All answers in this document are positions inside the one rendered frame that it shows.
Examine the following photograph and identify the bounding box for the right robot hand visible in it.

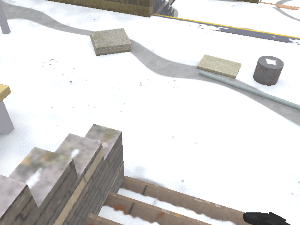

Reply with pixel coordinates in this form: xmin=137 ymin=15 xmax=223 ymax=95
xmin=243 ymin=212 xmax=291 ymax=225

